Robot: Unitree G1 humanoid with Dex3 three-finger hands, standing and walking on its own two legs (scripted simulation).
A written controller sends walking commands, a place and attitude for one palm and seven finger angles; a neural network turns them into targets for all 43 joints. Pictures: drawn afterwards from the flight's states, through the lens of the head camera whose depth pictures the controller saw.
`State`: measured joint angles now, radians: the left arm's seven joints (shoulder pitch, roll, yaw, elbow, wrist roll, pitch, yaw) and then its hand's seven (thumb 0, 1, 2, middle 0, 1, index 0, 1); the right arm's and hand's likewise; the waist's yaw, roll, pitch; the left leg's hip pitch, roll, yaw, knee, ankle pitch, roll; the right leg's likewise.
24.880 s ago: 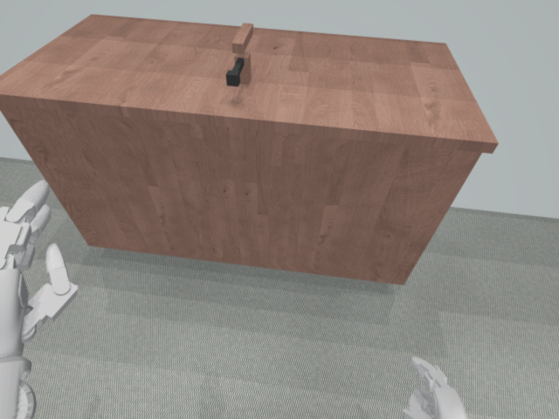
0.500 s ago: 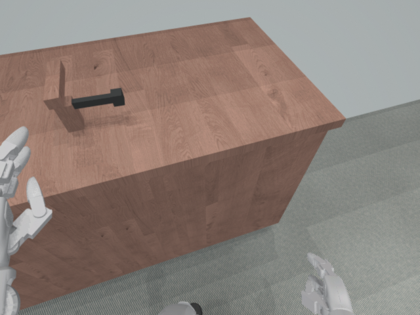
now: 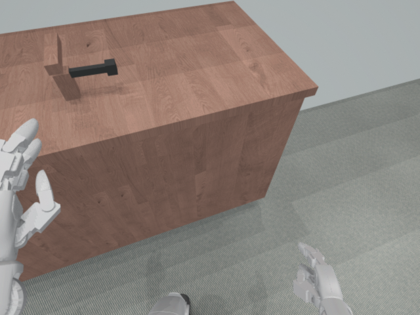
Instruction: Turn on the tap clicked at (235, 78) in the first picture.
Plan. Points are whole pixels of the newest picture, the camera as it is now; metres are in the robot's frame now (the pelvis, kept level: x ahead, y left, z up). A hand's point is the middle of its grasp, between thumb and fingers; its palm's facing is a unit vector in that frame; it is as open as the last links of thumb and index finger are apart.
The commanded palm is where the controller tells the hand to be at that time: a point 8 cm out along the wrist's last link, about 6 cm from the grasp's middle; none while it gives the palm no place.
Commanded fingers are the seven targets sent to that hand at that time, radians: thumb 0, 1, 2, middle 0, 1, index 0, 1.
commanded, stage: step back with the hand held close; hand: left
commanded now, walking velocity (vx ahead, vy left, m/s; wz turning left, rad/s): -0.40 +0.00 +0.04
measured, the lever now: (111, 67) +0.63 +0.31 +0.09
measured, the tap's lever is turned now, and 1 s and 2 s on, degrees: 86 86 86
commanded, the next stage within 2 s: stop stepping back and stand still in 0.12 s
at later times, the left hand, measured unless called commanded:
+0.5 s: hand out of the picture +0.04 +0.21 +0.16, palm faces +0.41 -0.83 -0.38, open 7.4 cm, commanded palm +0.00 +0.26 +0.18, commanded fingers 0.00 0.90 0.90 -0.20 -0.30 -0.20 -0.30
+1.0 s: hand out of the picture -0.08 +0.21 +0.16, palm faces +0.48 -0.80 -0.36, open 7.4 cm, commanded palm -0.12 +0.25 +0.18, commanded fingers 0.00 0.90 0.90 -0.20 -0.30 -0.20 -0.30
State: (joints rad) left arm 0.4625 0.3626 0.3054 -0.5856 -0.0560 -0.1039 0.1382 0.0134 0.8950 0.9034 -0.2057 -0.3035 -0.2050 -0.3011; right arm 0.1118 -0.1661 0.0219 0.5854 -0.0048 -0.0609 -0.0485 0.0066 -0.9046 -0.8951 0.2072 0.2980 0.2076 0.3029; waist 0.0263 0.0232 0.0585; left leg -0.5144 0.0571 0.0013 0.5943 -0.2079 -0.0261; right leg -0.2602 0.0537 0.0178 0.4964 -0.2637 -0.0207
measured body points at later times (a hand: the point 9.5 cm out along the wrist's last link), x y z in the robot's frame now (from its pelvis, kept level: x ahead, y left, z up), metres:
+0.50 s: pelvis -0.15 -0.03 +0.00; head -0.15 -0.03 +0.45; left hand +0.02 +0.25 +0.18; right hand +0.01 -0.26 -0.09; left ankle -0.13 +0.10 -0.70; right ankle -0.06 -0.11 -0.73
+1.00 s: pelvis -0.26 -0.05 +0.00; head -0.28 -0.06 +0.45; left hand -0.11 +0.25 +0.18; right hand -0.08 -0.28 -0.08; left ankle -0.24 +0.09 -0.72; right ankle -0.16 -0.14 -0.73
